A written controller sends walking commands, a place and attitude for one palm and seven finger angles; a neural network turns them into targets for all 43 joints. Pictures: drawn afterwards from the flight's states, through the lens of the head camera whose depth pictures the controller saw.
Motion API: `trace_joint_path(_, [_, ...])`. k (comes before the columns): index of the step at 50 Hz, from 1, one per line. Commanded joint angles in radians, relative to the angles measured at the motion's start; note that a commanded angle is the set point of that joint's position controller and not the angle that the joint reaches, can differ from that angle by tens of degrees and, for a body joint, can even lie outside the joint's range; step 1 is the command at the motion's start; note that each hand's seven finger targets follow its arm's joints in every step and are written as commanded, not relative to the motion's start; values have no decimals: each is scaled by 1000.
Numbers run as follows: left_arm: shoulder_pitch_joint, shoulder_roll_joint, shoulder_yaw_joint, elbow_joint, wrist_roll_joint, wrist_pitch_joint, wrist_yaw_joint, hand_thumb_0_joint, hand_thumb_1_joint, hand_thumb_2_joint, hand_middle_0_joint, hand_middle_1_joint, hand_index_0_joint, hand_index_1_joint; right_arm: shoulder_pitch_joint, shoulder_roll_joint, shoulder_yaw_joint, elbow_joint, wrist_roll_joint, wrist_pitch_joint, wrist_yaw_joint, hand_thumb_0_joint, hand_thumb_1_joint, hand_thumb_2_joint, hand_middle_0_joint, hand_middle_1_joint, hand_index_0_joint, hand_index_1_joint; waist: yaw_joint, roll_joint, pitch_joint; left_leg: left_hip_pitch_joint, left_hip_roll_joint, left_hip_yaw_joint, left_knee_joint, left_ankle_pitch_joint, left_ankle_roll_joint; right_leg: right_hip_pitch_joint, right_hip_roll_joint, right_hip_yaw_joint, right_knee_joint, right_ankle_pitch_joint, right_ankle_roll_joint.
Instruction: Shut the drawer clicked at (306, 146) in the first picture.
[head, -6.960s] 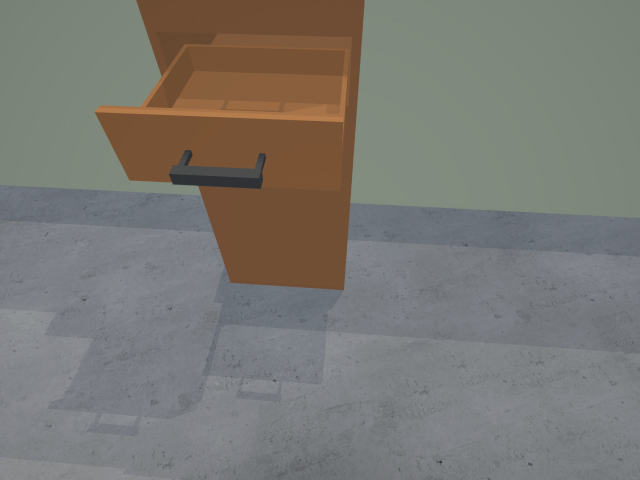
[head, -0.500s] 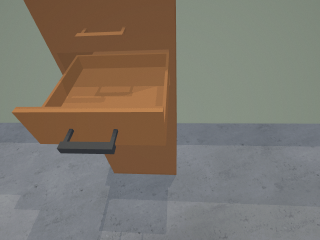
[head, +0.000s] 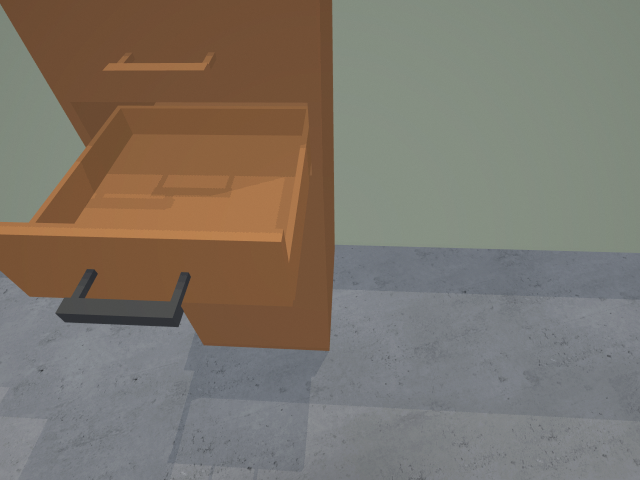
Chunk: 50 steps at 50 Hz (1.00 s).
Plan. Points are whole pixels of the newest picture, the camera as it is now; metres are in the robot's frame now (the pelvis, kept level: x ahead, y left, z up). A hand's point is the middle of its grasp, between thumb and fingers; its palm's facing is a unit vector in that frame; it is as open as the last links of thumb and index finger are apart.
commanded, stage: come to a stop and stand still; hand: left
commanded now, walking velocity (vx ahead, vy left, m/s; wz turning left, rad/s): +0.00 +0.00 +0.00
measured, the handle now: (128, 295) +0.31 +0.26 +0.07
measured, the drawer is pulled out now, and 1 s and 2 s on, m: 0.29 0.29 0.29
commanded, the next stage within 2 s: look again from close up in 0.40 s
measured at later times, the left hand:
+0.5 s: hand out of the picture +0.01 +0.15 -0.17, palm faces +0.05 -0.98 -0.21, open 7.4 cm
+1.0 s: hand out of the picture +0.01 +0.15 -0.17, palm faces +0.05 -0.98 -0.21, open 7.4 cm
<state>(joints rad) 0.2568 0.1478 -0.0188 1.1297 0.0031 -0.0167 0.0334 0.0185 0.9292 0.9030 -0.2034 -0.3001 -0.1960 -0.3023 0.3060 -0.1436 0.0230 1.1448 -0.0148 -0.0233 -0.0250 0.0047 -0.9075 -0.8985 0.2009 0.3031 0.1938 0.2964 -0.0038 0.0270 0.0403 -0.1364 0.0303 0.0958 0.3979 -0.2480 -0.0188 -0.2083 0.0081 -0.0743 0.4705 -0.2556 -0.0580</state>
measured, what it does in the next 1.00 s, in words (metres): stands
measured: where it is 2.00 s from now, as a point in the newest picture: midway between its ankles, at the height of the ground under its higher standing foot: outside the picture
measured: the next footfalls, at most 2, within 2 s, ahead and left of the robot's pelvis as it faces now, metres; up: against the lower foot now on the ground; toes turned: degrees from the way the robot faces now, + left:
none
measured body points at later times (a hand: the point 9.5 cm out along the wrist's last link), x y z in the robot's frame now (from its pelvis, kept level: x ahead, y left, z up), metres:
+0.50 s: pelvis +0.02 -0.02 +0.00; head +0.04 -0.04 +0.45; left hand +0.01 +0.20 -0.15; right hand +0.02 -0.24 -0.17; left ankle -0.02 +0.13 -0.74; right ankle +0.00 -0.08 -0.74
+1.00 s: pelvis +0.02 -0.02 +0.00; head +0.04 -0.03 +0.45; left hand +0.01 +0.21 -0.15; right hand +0.00 -0.22 -0.17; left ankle -0.02 +0.13 -0.74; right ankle +0.00 -0.08 -0.74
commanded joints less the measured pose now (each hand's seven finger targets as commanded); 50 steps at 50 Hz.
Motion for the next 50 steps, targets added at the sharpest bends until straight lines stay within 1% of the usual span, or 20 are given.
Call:
trace_joint_path(1, [67, 105, 23, -25, 3, -21, 1, 0, 900, 900, -200, -300, -200, -300, 75, -71, -17, -20, 0, -7, -7, 0, -900, -900, 200, 300, 200, 300, 2, -41, 2, -23, 72, -74, -52, 130, 33, 28, -128, 136, -103, 248, 3])
trace_joint_path(2, [68, 102, 23, -27, 5, -21, 2, 0, 900, 900, -200, -300, -200, -300, 74, -67, -18, -19, 1, -7, -8, 0, -900, -900, 200, 300, 200, 300, 2, -61, 3, -15, 74, -75, -53, 136, 34, 28, -123, 134, -102, 265, 4])
trace_joint_path(4, [67, 102, 23, -26, 4, -20, 2, 0, 900, 900, -200, -300, -200, -300, 68, -72, -18, -17, 1, -4, -9, 0, -900, -900, 200, 300, 200, 300, 2, -46, 16, -17, 73, -71, -52, 128, 30, 20, -127, 134, -110, 255, 5])
trace_joint_path(6, [67, 105, 25, -27, 4, -21, 2, 0, 900, 900, -200, -300, -200, -300, 65, -72, -19, -18, 0, -4, -9, 0, -900, -900, 200, 300, 200, 300, 2, -51, 11, -14, 71, -71, -52, 126, 28, 28, -127, 137, -116, 259, 5])
trace_joint_path(8, [69, 102, 26, -26, 5, -21, 3, 0, 900, 900, -200, -300, -200, -300, 59, -70, -21, -18, 1, -2, -10, 0, -900, -900, 200, 300, 200, 300, 3, -61, 29, -15, 69, -70, -49, 120, 27, 22, -126, 138, -124, 264, 8])
trace_joint_path(11, [71, 106, 27, -28, 4, -22, 4, 0, 900, 900, -200, -300, -200, -300, 55, -68, -21, -18, 0, 0, -11, 0, -900, -900, 200, 300, 200, 300, 1, -40, 22, -6, 69, -68, -48, 122, 25, 26, -128, 142, -131, 274, 7])
trace_joint_path(12, [71, 105, 29, -28, 6, -21, 4, 0, 900, 900, -200, -300, -200, -300, 56, -63, -21, -18, 1, 0, -12, 0, -900, -900, 200, 300, 200, 300, 1, -52, 20, -1, 73, -66, -51, 126, 25, 31, -124, 136, -130, 276, 9])
trace_joint_path(13, [75, 105, 29, -29, 6, -23, 4, 0, 900, 900, -200, -300, -200, -300, 52, -70, -22, -20, 1, -1, -11, 0, -900, -900, 200, 300, 200, 300, 3, -45, 17, -1, 71, -64, -45, 135, 24, 34, -126, 138, -129, 302, 11])
trace_joint_path(15, [73, 110, 30, -27, 4, -22, 4, 0, 900, 900, -200, -300, -200, -300, 52, -71, -21, -19, 1, 1, -12, 0, -900, -900, 200, 300, 200, 300, 2, -38, 15, -3, 70, -63, -47, 121, 20, 39, -128, 139, -135, 289, 10])
trace_joint_path(19, [81, 110, 32, -29, 5, -24, 5, 0, 900, 900, -200, -300, -200, -300, 48, -73, -24, -21, 2, 0, -14, 0, -900, -900, 200, 300, 200, 300, 2, -49, 1, 4, 71, -61, -39, 140, 20, 58, -127, 139, -132, 348, 19])
trace_joint_path(22, [84, 104, 33, -29, 5, -21, 5, 0, 900, 900, -200, -300, -200, -300, 49, -66, -23, -21, 2, 1, -16, 0, -900, -900, 200, 300, 200, 300, 3, -51, 13, 7, 73, -61, -48, 126, 19, 50, -121, 135, -139, 314, 15])
trace_joint_path(23, [83, 102, 33, -29, 5, -21, 5, 0, 900, 900, -200, -300, -200, -300, 51, -72, -23, -19, 2, 0, -16, 0, -900, -900, 200, 300, 200, 300, 3, -38, 16, 4, 73, -62, -48, 129, 19, 48, -123, 137, -141, 305, 15])
trace_joint_path(27, [87, 103, 35, -29, 5, -20, 5, 0, 900, 900, -200, -300, -200, -300, 55, -63, -23, -20, 2, 1, -17, 0, -900, -900, 200, 300, 200, 300, 4, -43, 15, 5, 75, -61, -51, 125, 18, 54, -119, 134, -145, 298, 17])
trace_joint_path(30, [94, 99, 34, -28, 4, -22, 5, 0, 900, 900, -200, -300, -200, -300, 56, -69, -23, -18, 1, -2, -17, 0, -900, -900, 200, 300, 200, 300, 6, -23, 8, 8, 77, -64, -48, 146, 19, 57, -119, 135, -137, 316, 13])
trace_joint_path(31, [91, 102, 35, -28, 4, -22, 5, 0, 900, 900, -200, -300, -200, -300, 58, -66, -22, -16, 2, -2, -18, 0, -900, -900, 200, 300, 200, 300, 6, -35, 14, 0, 78, -63, -51, 143, 19, 62, -120, 130, -137, 314, 13])
trace_joint_path(34, [94, 97, 34, -27, 4, -19, 5, 0, 900, 900, -200, -300, -200, -300, 59, -62, -22, -14, 2, 1, -18, 0, -900, -900, 200, 300, 200, 300, 8, -36, 44, -7, 75, -62, -53, 119, 19, 38, -117, 134, -150, 265, 16])
trace_joint_path(37, [96, 91, 34, -29, 5, -18, 5, 0, 900, 900, -200, -300, -200, -300, 68, -56, -22, -12, 0, 0, -18, 0, -900, -900, 200, 300, 200, 300, 7, -42, 38, -2, 77, -65, -61, 119, 21, 39, -112, 131, -150, 241, 11])
trace_joint_path(38, [96, 91, 34, -31, 4, -19, 4, 0, 900, 900, -200, -300, -200, -300, 69, -62, -22, -12, 1, -2, -18, 0, -900, -900, 200, 300, 200, 300, 7, -28, 37, -5, 77, -68, -58, 125, 20, 37, -111, 130, -147, 234, 10])
trace_joint_path(45, [101, 91, 37, -32, 4, -22, 5, 0, 900, 900, -200, -300, -200, -300, 77, -59, -23, -8, 1, -7, -19, 0, -900, -900, 200, 300, 200, 300, 8, -29, 5, 2, 82, -70, -56, 164, 23, 64, -115, 123, -124, 300, 6])
trace_joint_path(50, [103, 85, 37, -31, 4, -21, 5, 0, 900, 900, -200, -300, -200, -300, 77, -56, -22, -4, 2, -7, -20, 0, -900, -900, 200, 300, 200, 300, 11, -34, 32, -5, 84, -72, -61, 161, 24, 50, -113, 120, -123, 282, 3])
